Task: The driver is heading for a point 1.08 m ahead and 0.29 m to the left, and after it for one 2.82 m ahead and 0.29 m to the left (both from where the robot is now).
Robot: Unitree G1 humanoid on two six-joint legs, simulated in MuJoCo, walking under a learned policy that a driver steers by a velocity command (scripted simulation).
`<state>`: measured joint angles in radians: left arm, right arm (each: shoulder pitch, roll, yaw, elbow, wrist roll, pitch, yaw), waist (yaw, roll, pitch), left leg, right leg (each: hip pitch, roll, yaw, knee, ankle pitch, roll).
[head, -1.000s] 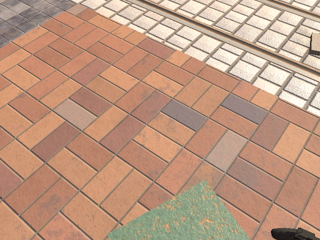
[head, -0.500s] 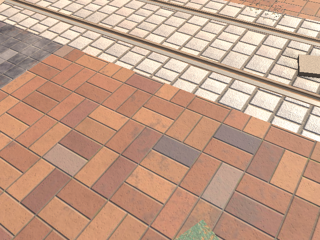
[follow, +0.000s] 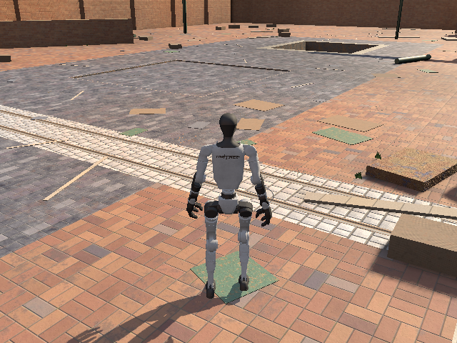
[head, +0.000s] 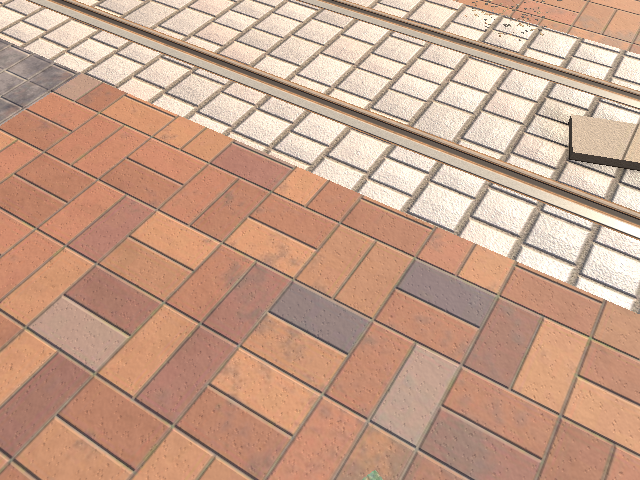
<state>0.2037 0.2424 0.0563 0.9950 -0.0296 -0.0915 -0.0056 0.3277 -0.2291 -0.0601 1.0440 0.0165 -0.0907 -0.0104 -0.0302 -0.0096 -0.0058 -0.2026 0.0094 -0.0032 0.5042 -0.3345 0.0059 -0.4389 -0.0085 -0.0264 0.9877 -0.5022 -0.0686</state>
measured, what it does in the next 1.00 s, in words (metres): walks ahead, turning left: right foot, then left foot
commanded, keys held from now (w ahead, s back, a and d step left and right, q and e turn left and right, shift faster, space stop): w+q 0.82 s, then w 0.18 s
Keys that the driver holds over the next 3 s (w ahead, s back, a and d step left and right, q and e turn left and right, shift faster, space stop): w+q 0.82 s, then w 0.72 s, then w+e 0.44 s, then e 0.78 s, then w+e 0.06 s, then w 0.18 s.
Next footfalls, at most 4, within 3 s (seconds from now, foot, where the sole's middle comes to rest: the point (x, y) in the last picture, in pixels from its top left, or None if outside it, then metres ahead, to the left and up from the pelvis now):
0.18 right None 0.19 -0.16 -0.77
0.70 left None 0.45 0.15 -0.77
1.22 right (270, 345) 0.82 0.12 -0.77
1.72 left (127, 306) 0.94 0.48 -0.77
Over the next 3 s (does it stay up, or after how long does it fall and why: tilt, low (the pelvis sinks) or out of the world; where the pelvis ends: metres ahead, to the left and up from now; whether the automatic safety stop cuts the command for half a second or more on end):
stays up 1.20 0.43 0.01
